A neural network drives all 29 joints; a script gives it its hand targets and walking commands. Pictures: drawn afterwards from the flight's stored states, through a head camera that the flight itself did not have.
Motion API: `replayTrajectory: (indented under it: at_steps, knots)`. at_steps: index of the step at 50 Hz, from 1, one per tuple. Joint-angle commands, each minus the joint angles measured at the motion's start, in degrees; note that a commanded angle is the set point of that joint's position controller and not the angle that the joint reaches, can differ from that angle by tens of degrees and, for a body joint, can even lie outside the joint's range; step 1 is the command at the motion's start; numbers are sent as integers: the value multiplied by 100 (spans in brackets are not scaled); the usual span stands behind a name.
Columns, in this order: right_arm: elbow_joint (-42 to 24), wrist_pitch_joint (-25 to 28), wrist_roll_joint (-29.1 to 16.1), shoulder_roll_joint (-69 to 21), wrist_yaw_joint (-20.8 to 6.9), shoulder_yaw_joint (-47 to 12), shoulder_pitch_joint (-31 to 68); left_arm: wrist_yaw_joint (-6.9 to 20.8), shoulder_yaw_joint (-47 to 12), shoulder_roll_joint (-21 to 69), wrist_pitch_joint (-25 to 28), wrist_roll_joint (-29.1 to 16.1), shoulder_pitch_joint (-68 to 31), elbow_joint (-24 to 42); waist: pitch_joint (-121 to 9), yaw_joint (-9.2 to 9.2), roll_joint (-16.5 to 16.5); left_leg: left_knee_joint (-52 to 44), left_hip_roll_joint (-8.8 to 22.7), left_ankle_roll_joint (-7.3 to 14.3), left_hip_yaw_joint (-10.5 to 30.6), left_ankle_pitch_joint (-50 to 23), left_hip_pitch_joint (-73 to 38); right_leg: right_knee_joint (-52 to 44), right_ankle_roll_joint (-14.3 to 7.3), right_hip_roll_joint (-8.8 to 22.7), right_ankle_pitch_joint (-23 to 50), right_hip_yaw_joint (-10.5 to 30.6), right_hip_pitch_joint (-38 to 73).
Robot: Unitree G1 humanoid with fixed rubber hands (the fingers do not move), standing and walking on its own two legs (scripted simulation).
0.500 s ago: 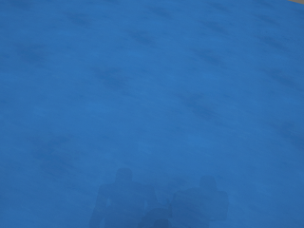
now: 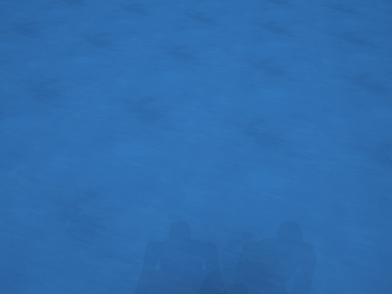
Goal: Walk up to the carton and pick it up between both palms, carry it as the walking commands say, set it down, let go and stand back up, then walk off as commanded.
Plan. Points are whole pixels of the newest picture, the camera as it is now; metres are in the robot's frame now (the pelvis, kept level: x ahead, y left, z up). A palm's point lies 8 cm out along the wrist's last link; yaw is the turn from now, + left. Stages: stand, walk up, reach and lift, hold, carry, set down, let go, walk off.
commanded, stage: stand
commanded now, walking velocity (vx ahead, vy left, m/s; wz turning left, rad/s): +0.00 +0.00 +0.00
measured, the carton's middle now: out of the picture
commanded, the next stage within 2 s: none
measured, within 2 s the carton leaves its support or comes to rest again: neither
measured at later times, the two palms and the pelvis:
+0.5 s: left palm out of the picture -0.06 +0.16 -0.15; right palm out of the picture -0.05 -0.20 -0.15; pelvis -0.01 -0.01 +0.00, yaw +0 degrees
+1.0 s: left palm out of the picture -0.07 +0.16 -0.15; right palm out of the picture -0.08 -0.19 -0.15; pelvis -0.02 -0.01 +0.00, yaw +0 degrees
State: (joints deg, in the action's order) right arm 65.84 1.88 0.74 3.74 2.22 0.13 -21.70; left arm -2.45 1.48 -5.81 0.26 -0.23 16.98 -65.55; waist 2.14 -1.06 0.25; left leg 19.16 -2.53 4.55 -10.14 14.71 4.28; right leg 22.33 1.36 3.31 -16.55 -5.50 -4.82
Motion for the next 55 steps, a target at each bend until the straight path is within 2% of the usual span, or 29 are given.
replayTrajectory:
  at_steps: [1,2,5,8,9,10,12,13,15,18,20,22,23,25,26,27,28,30,34,35,36,37,41,43,46,47,48,51,55]
  knots:
    - [82,51,45,304,56,58,-663,-13,-14,-152,77,37,684,-16,282,87,-158,-131,1052,-81,918,-2481,-174,-320,-254,552,1440,463,-329]
    - [17,49,25,442,56,107,-528,-44,-23,-97,78,27,752,-78,266,54,101,-109,1048,-83,849,-2336,-126,-331,-251,526,1640,438,-283]
    - [35,15,4,345,52,90,-550,-73,-14,-198,87,13,848,-132,424,63,111,-218,1056,-102,918,-2155,-215,-322,-242,543,1526,472,-513]
    - [48,-10,3,364,49,116,-486,-62,-42,7,82,52,796,-115,583,15,-164,-197,1028,-117,879,-2146,-48,-370,-240,555,1594,478,-426]
    - [39,-14,-9,383,40,114,-503,-51,-65,-5,85,42,849,-127,559,-23,-145,-163,1026,-98,910,-2205,-181,-342,-253,539,1500,485,-554]
    - [-23,-20,-5,468,35,136,-368,-57,-39,-7,102,43,864,-115,593,54,121,-216,1050,-90,937,-2042,-174,-416,-254,518,1432,429,-610]
    - [72,-27,-12,291,82,122,-512,-84,-31,-57,124,75,931,-166,501,28,-3,-185,1010,-121,839,-1931,-82,-460,-220,503,1453,435,-393]
    - [31,-23,-32,500,60,150,-372,-85,-50,-15,138,48,905,-182,548,10,165,-178,1031,-91,842,-1888,-210,-437,-264,509,1483,501,-546]
    - [68,5,-27,319,37,124,-378,-75,-17,-58,133,59,1013,-221,498,21,-30,-245,1016,-106,879,-1881,-277,-372,-242,504,1518,455,-538]
    - [99,-20,-38,373,73,156,-265,-81,-14,-13,134,76,880,-178,377,12,-3,-177,1061,-121,883,-1972,-302,-490,-242,453,1271,459,-509]
    - [104,-14,-24,357,92,129,-380,-107,-17,83,118,72,1060,-250,488,34,202,-247,1082,-102,881,-1744,-191,-511,-277,472,1294,492,-457]
    - [93,-19,-33,301,101,136,-283,-86,-48,193,124,73,950,-173,526,79,-72,-242,1023,-129,834,-1756,0,-492,-307,505,1362,542,-366]
    - [152,-47,-10,256,103,112,-397,-89,-23,65,113,67,971,-188,613,44,95,-304,1026,-128,891,-1615,85,-544,-297,499,1330,471,-356]
    - [151,-38,-13,448,80,154,-358,-71,-47,113,116,56,1008,-201,427,75,-121,-264,1006,-130,846,-1528,-163,-520,-311,505,1187,512,-415]
    - [127,-21,14,242,73,114,-330,-88,-30,125,111,61,992,-190,482,35,178,-269,1048,-97,913,-1464,-142,-490,-314,464,1106,508,-504]
    - [146,-28,-17,384,41,134,-402,-85,-84,195,105,60,944,-176,660,19,-46,-329,1054,-107,952,-1601,59,-522,-322,481,1183,504,-507]
    - [205,-22,-10,281,75,114,-493,-97,-38,56,94,53,1039,-199,582,85,128,-302,1056,-118,871,-1459,99,-532,-296,476,1104,465,-393]
    - [238,-13,-4,361,82,141,-525,-72,-30,56,112,69,906,-157,537,-25,76,-303,1025,-127,852,-1356,-68,-524,-301,464,1075,454,-545]
    - [210,7,-6,224,63,87,-524,-74,-30,64,100,29,991,-169,568,71,83,-414,980,-156,864,-1483,213,-518,-301,449,1180,487,-276]
    - [219,17,-36,165,70,85,-535,-66,-49,188,86,31,983,-151,639,105,-71,-408,990,-148,868,-1332,267,-530,-334,487,1113,515,-360]
    - [210,7,14,307,48,99,-506,-71,-63,143,70,46,1041,-217,655,64,45,-421,970,-164,870,-1278,251,-543,-251,436,1117,451,-376]
    - [229,8,22,358,69,114,-538,-70,-27,55,80,43,968,-163,529,45,-85,-456,990,-151,883,-1357,111,-471,-261,465,1029,449,-395]
    - [238,16,-24,220,96,92,-632,-67,-43,146,100,37,987,-128,587,86,214,-407,1027,-136,845,-1216,181,-526,-295,446,997,506,-457]
    - [272,-3,-18,229,74,82,-657,-51,-75,240,77,39,989,-124,658,86,14,-404,1004,-154,892,-1090,353,-558,-321,459,998,513,-364]
    - [226,13,-15,306,52,91,-607,-42,-44,0,92,48,1001,-156,530,24,68,-469,1019,-116,944,-1106,96,-504,-283,446,916,529,-607]
    - [150,23,8,127,57,62,-476,-66,-14,32,103,43,1064,-150,544,127,176,-405,1065,-100,954,-1172,105,-555,-288,410,886,451,-605]
    - [153,21,-9,168,51,79,-556,-71,-53,85,93,64,989,-176,524,-7,48,-409,976,-167,881,-1037,212,-575,-280,424,956,548,-484]
    - [219,24,3,288,65,105,-557,-58,-57,120,60,69,940,-160,563,18,-215,-498,1014,-231,957,-943,309,-547,-282,443,908,495,-463]
    - [160,17,-13,91,59,50,-523,-54,-40,32,80,48,1069,-170,452,62,112,-509,1015,-171,925,-893,170,-494,-268,398,953,470,-556]
